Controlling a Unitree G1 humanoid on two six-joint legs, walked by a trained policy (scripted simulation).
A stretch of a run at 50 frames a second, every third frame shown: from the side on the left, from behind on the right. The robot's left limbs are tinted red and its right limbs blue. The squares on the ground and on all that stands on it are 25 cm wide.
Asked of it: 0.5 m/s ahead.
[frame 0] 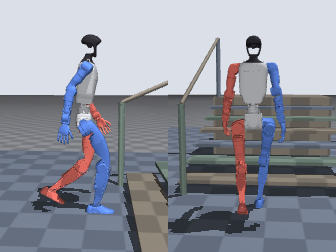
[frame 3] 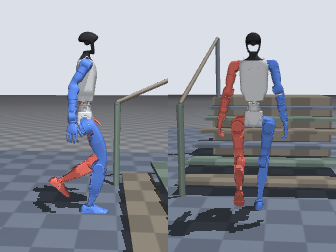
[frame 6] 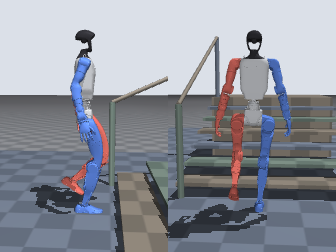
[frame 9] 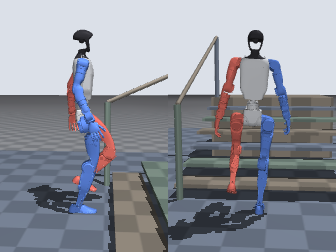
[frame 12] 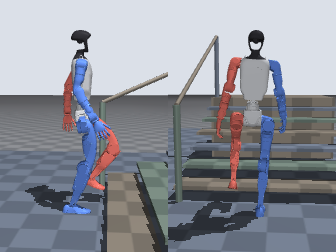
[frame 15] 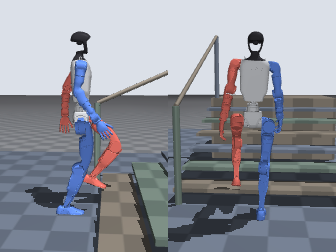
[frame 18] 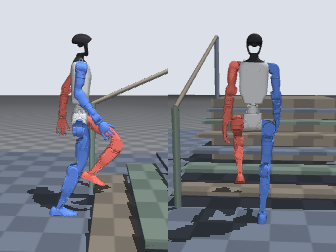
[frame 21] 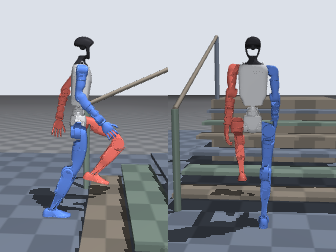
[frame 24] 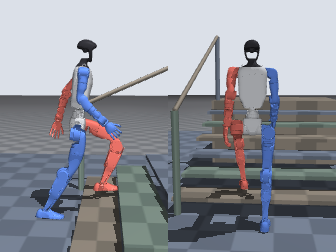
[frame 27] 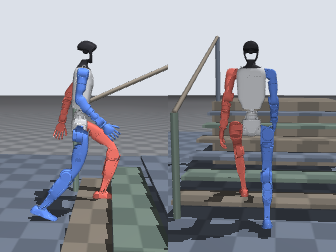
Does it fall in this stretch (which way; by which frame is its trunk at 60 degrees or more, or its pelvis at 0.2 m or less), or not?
no
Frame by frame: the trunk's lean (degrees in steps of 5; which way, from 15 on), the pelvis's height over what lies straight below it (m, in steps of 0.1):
0: 5, 0.8
3: 5, 0.8
6: 0, 0.8
9: 5, 0.8
12: 5, 0.8
15: 5, 0.8
18: 0, 0.8
21: 5, 0.8
24: 5, 0.7
27: 5, 0.6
